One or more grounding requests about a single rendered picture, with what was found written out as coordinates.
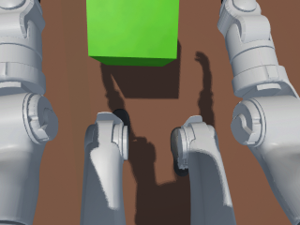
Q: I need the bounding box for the robot left forearm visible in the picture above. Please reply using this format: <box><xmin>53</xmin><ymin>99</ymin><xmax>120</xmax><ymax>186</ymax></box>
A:
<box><xmin>0</xmin><ymin>0</ymin><xmax>46</xmax><ymax>97</ymax></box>

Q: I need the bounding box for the carton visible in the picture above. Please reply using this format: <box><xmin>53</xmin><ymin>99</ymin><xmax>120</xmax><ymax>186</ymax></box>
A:
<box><xmin>86</xmin><ymin>0</ymin><xmax>179</xmax><ymax>67</ymax></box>

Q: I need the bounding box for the robot right forearm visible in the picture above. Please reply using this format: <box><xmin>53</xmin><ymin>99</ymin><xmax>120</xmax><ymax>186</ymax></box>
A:
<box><xmin>217</xmin><ymin>0</ymin><xmax>300</xmax><ymax>100</ymax></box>

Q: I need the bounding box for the left robot upper arm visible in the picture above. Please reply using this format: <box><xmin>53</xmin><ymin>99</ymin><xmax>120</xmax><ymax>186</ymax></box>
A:
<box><xmin>0</xmin><ymin>92</ymin><xmax>59</xmax><ymax>225</ymax></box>

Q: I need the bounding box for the robot right foot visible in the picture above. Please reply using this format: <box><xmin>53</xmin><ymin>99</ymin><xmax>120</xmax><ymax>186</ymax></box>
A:
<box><xmin>170</xmin><ymin>127</ymin><xmax>188</xmax><ymax>177</ymax></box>

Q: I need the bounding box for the robot right shin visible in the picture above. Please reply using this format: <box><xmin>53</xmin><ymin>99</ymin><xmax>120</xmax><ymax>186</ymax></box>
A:
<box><xmin>177</xmin><ymin>115</ymin><xmax>218</xmax><ymax>169</ymax></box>

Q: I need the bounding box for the right robot upper arm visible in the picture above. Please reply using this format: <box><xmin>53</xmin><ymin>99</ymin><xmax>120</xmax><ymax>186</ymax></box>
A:
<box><xmin>231</xmin><ymin>95</ymin><xmax>300</xmax><ymax>225</ymax></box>

